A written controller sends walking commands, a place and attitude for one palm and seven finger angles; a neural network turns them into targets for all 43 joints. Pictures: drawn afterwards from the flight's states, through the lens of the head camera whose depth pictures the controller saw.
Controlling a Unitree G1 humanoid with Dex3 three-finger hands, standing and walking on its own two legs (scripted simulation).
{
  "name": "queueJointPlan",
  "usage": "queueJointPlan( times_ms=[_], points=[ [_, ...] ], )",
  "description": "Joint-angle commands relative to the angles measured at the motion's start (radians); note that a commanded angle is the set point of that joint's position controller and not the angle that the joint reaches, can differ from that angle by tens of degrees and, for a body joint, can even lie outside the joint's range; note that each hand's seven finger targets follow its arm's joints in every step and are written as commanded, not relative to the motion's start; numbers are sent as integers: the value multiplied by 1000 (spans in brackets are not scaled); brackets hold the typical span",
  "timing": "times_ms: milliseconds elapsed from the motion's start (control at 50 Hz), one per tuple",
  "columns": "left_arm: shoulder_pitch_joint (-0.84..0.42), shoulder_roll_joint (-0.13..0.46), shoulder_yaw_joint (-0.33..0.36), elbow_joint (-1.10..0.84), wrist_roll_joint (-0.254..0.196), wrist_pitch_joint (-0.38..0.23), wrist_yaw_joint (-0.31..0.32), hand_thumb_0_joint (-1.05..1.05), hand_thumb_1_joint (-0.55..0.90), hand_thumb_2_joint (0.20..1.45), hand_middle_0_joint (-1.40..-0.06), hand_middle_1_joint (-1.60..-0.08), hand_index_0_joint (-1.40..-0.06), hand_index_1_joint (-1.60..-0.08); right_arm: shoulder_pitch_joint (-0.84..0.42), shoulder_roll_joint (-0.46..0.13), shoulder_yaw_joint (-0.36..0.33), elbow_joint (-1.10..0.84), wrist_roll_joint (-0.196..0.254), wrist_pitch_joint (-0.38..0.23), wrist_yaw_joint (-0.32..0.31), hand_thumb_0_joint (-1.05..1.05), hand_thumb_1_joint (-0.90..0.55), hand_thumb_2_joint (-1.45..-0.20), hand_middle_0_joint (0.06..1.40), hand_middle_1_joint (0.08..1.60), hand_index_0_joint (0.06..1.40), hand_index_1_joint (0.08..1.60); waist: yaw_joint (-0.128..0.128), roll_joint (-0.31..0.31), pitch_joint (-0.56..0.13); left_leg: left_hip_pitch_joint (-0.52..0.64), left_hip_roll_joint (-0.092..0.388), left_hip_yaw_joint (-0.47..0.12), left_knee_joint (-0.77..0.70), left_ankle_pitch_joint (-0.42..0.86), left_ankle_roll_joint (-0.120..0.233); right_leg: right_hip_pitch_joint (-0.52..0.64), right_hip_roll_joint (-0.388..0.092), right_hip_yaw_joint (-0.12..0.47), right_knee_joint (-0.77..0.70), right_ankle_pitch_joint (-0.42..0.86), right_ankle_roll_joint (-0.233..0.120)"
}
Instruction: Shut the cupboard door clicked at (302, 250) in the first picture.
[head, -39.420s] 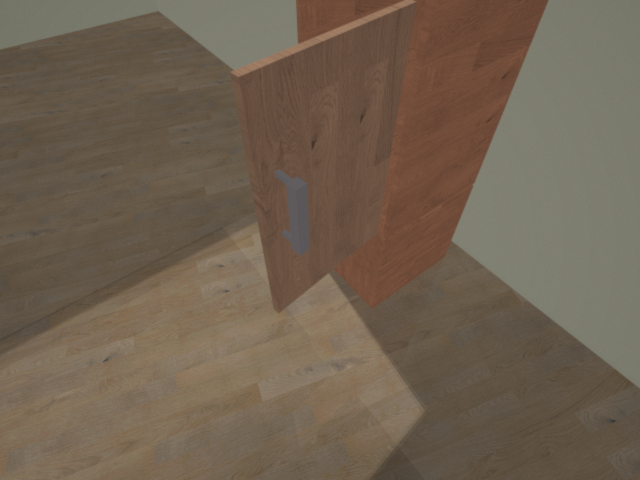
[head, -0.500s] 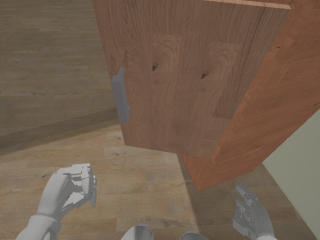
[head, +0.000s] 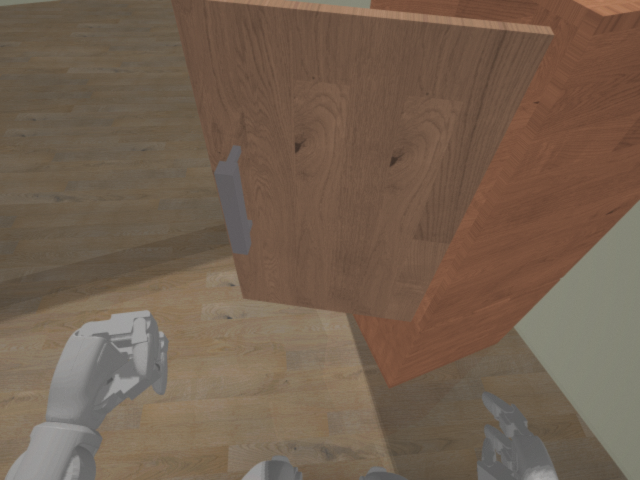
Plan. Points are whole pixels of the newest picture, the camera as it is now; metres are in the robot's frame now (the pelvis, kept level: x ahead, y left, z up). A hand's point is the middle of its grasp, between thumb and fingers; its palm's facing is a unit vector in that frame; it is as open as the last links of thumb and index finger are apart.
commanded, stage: raise the hand and make a fist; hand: left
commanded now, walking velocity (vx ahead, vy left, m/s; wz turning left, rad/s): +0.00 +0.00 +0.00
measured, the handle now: (238, 202) +0.47 +0.15 +0.06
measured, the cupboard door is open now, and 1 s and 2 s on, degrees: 61 61 58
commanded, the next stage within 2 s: bring the fist close to the handle in 0.04 s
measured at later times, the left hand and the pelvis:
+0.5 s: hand (202, 348) +0.26 +0.16 +0.05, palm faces -0.13 -0.99 -0.02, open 3.1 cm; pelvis +0.00 +0.00 +0.00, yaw +0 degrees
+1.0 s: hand (244, 275) +0.34 +0.12 +0.07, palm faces -0.08 -1.00 -0.04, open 3.1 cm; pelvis +0.01 -0.01 +0.00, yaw +0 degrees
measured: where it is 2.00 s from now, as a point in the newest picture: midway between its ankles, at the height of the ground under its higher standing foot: outside the picture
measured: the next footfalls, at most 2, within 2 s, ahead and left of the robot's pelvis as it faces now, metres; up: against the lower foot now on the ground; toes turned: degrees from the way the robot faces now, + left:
none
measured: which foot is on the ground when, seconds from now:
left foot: down 0.00-1.00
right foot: down 0.00-1.00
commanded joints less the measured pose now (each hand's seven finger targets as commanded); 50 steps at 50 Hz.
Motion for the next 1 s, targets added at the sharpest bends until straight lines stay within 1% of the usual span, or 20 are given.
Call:
queueJointPlan(
  times_ms=[0,40,80,120,160,220,300,380,460,540,560,580,640,700,800,820,840,860,880,980],
  points=[
    [-24,68,7,-80,-5,-5,-41,0,900,900,-1300,-1500,-1300,-1500,-52,-136,-55,-152,14,-47,1,0,-900,-900,200,300,200,300,-13,21,-123,99,51,-118,-199,194,-72,56,-22,67,-124,147,18],
    [-36,79,7,-89,-12,34,-68,0,900,900,-1300,-1500,-1300,-1500,-53,-143,-57,-169,21,-42,-5,0,-900,-900,200,300,200,300,-13,-18,-141,93,44,-111,-202,177,-60,96,-28,81,-150,141,23],
    [-64,114,38,-137,-21,44,-76,0,900,900,-1300,-1500,-1300,-1500,-56,-142,-56,-181,19,-42,-13,0,-900,-900,200,300,200,300,-4,-3,-181,110,42,-106,-198,211,-56,131,-30,87,-148,169,21],
    [-98,144,77,-218,-31,18,-59,0,900,900,-1300,-1500,-1300,-1500,-62,-133,-55,-184,15,-46,-19,0,-900,-900,200,300,200,300,5,6,-227,139,42,-104,-194,251,-56,149,-28,83,-136,203,20],
    [-172,163,90,-271,-34,-24,-27,0,900,900,-1300,-1500,-1300,-1500,-64,-125,-46,-168,6,-52,-21,0,-900,-900,200,300,200,300,1,49,-213,142,44,-108,-179,266,-62,130,-24,85,-117,213,12],
    [-162,89,36,-219,-22,-67,6,0,900,900,-1300,-1500,-1300,-1500,-65,-114,-42,-144,3,-59,-12,0,-900,-900,200,300,200,300,-11,61,-174,134,48,-113,-176,241,-69,64,-22,71,-100,178,12],
    [-183,63,-17,-67,13,-16,-16,0,900,900,-1300,-1500,-1300,-1500,-60,-134,-46,-131,10,-43,-6,0,-900,-900,200,300,200,300,-31,17,-133,79,48,-111,-173,163,-61,37,-27,79,-116,121,19],
    [-264,94,-14,-61,20,61,-31,0,900,900,-1300,-1500,-1300,-1500,-62,-142,-47,-152,18,-23,-13,0,-900,-900,200,300,200,300,-24,-6,-184,85,42,-102,-185,155,-47,99,-37,100,-148,117,24],
    [-424,133,33,-150,14,35,33,0,900,900,-1300,-1500,-1300,-1500,-74,-130,-38,-144,8,-24,-23,0,-900,-900,200,300,200,300,-13,38,-237,130,44,-109,-193,200,-51,124,-33,93,-132,153,16],
    [-453,76,-1,-54,29,-4,79,0,900,900,-1300,-1500,-1300,-1500,-72,-117,-36,-113,6,-26,-12,0,-900,-900,200,300,200,300,-23,19,-221,124,45,-100,-193,196,-56,99,-34,92,-130,149,21],
    [-443,89,12,-16,35,0,82,0,900,900,-1300,-1500,-1300,-1500,-64,-123,-39,-106,6,-21,-9,0,-900,-900,200,300,200,300,-17,18,-218,119,45,-99,-191,212,-57,108,-32,93,-127,166,17],
    [-434,55,-28,21,49,8,76,0,900,900,-1300,-1500,-1300,-1500,-66,-122,-39,-105,8,-18,-3,0,-900,-900,200,300,200,300,-22,25,-212,125,45,-96,-193,222,-58,99,-35,91,-125,179,19],
    [-437,25,-75,104,69,58,58,0,900,900,-1300,-1500,-1300,-1500,-50,-133,-45,-111,15,4,6,0,-900,-900,200,300,200,300,-29,-1,-202,128,46,-90,-203,232,-55,104,-38,90,-139,201,24],
    [-488,30,-71,99,68,85,56,0,900,900,-1300,-1500,-1300,-1500,-39,-137,-51,-121,17,24,5,0,-900,-900,200,300,200,300,-29,-28,-223,143,45,-82,-204,271,-50,144,-42,94,-148,251,27],
    [-666,64,-24,18,72,10,131,0,900,900,-1300,-1500,-1300,-1500,-50,-120,-48,-102,4,27,1,0,-900,-900,200,300,200,300,-25,-5,-287,183,47,-81,-192,313,-54,154,-40,98,-123,286,22],
    [-675,72,-11,32,80,-11,148,0,900,900,-1300,-1500,-1300,-1500,-49,-118,-48,-92,2,27,4,0,-900,-900,200,300,200,300,-21,8,-285,188,49,-81,-190,325,-58,143,-38,97,-115,290,20],
    [-677,43,-38,51,88,-23,156,0,900,900,-1300,-1500,-1300,-1500,-50,-114,-46,-86,0,27,8,0,-900,-900,200,300,200,300,-26,21,-281,193,49,-82,-186,332,-59,126,-38,95,-109,292,20],
    [-698,64,-25,74,97,-31,167,0,900,900,-1300,-1500,-1300,-1500,-42,-120,-48,-73,-1,32,10,0,-900,-900,200,300,200,300,-28,13,-277,187,50,-85,-180,333,-59,122,-38,97,-106,292,18],
    [-717,25,-64,109,108,-32,166,0,900,900,-1300,-1500,-1300,-1500,-44,-116,-48,-67,-2,34,14,0,-900,-900,200,300,200,300,-37,22,-279,190,49,-79,-174,342,-58,113,-40,98,-101,304,21],
    [-713,-45,-143,243,123,31,134,0,900,900,-1300,-1500,-1300,-1500,-17,-128,-60,-65,9,65,28,0,-900,-900,200,300,200,300,-49,-4,-276,215,54,-82,-183,352,-60,100,-40,92,-124,316,26]
  ],
)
